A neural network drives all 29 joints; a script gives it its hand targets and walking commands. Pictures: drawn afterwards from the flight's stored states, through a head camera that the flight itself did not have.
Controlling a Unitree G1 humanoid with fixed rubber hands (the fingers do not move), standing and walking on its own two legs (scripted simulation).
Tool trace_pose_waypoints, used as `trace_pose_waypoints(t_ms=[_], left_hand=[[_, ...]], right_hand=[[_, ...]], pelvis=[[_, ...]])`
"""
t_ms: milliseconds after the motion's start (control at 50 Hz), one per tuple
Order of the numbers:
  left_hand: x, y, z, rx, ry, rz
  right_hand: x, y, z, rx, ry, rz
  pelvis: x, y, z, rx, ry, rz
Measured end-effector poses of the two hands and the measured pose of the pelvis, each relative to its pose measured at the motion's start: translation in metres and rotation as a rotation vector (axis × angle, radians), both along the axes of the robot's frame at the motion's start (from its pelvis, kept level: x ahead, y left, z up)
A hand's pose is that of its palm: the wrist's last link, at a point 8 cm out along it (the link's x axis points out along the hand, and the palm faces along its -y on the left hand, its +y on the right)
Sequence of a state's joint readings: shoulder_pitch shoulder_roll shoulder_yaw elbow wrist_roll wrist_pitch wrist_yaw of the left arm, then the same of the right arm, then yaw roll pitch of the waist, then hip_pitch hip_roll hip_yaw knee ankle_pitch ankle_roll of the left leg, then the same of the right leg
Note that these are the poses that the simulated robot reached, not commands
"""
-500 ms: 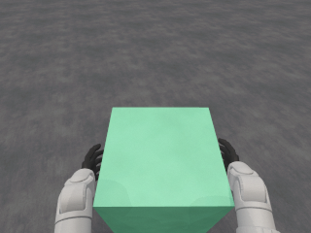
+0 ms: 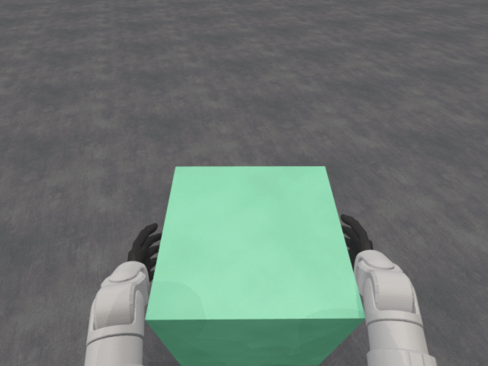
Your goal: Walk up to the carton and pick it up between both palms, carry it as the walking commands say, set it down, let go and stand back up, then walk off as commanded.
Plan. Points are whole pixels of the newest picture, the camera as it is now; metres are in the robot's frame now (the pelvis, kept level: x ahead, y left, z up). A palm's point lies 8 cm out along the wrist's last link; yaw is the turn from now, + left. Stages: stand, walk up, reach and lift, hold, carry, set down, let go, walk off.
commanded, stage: hold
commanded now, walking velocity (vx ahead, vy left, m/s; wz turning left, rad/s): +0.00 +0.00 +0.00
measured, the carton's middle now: (250, 270) +0.30 +0.00 -0.03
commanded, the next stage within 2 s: carry in 0.40 s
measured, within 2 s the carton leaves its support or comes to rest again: neither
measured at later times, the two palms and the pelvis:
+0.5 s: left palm (141, 260) +0.28 +0.18 +0.04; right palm (357, 252) +0.29 -0.18 +0.04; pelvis +0.00 +0.00 -0.01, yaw +2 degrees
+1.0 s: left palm (72, 254) +0.26 +0.26 +0.10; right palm (291, 194) +0.38 -0.08 +0.09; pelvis -0.02 -0.01 -0.01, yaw +20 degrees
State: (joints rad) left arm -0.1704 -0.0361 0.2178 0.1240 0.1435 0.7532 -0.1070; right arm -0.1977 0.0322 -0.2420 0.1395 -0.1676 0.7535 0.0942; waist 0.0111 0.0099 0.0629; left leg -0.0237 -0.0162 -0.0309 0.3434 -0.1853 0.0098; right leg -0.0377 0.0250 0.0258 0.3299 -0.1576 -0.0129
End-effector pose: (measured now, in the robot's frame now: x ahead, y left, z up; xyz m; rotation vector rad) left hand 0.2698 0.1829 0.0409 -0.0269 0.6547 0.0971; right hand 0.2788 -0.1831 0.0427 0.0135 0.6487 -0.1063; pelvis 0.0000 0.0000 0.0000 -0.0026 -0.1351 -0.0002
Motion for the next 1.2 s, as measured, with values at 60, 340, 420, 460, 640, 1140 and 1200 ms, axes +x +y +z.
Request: trace_pose_waypoints(t_ms=[60, 340, 420, 460, 640, 1140, 1200], left_hand=[[0.000, 0.000, 0.000, 0.000, 0.000, 0.000], [0.003, 0.000, 0.001, 0.002, -0.002, -0.005], [0.006, 0.000, 0.000, 0.005, -0.003, -0.011], [0.010, 0.001, 0.000, 0.002, -0.010, -0.013], [0.021, 0.022, 0.008, 0.005, -0.034, 0.061], [-0.038, 0.098, 0.053, -0.009, 0.063, 0.476], [-0.052, 0.115, 0.045, -0.020, 0.055, 0.521]], right_hand=[[0.000, 0.000, 0.000, 0.001, 0.000, 0.000], [0.001, 0.000, 0.000, 0.001, -0.002, -0.003], [0.003, 0.000, 0.000, -0.009, -0.003, 0.000], [0.006, 0.001, 0.000, -0.020, -0.009, 0.004], [0.039, 0.026, 0.016, -0.039, -0.035, 0.055], [0.105, 0.138, 0.046, 0.034, 0.074, 0.358], [0.106, 0.162, 0.042, 0.033, 0.069, 0.394]], pelvis=[[0.000, 0.000, 0.000, 0.000, 0.001, 0.000], [0.002, 0.002, 0.000, -0.001, 0.004, -0.003], [0.003, 0.002, -0.002, 0.001, 0.043, 0.005], [0.004, 0.002, -0.006, 0.000, 0.084, 0.019], [-0.004, 0.013, -0.028, -0.019, 0.178, 0.114], [-0.018, -0.010, -0.010, 0.002, 0.231, 0.459], [-0.020, -0.001, -0.015, -0.006, 0.229, 0.505]])
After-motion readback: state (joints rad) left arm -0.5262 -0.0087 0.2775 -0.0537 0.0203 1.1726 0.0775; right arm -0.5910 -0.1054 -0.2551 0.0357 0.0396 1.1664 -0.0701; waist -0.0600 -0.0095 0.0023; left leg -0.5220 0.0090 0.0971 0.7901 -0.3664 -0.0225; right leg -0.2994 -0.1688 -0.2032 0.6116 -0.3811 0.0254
